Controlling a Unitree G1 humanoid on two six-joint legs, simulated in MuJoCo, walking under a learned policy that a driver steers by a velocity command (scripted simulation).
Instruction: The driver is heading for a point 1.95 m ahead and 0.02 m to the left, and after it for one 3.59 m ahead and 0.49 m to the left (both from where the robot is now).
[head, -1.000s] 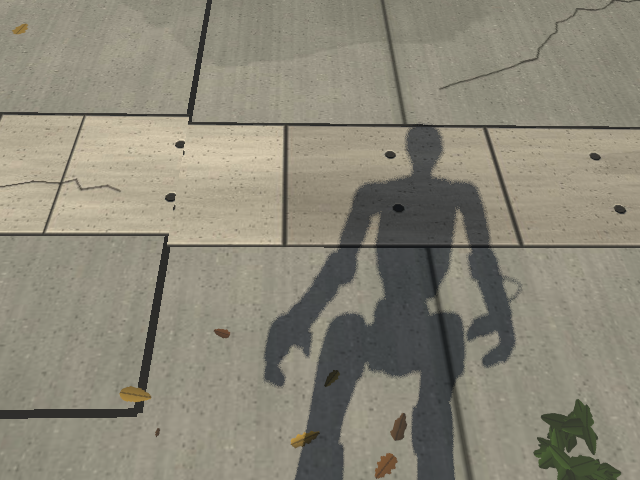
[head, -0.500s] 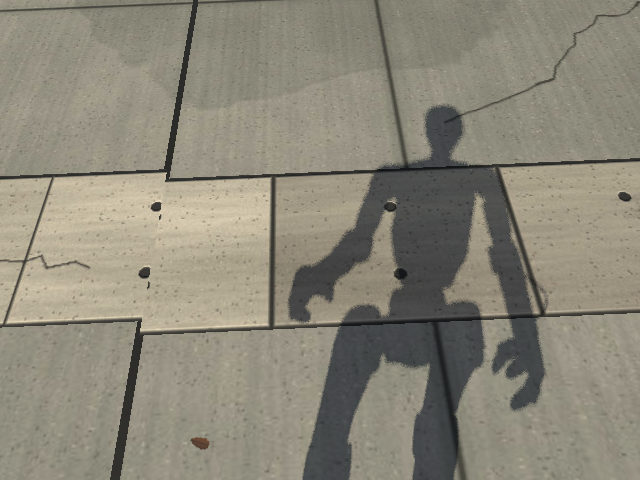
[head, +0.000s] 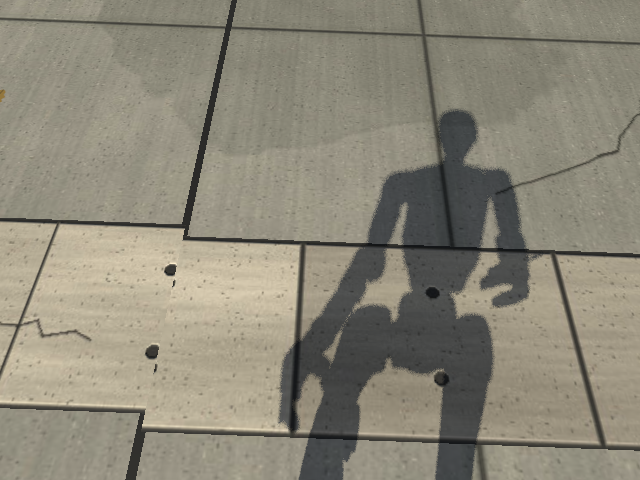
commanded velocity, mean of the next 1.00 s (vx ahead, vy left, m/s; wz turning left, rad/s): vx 0.10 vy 0.00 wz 0.00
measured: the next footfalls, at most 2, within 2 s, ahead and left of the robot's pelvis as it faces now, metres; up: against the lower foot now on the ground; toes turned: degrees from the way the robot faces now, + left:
right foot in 0.38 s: +0.25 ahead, -0.13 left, +0.00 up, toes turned -1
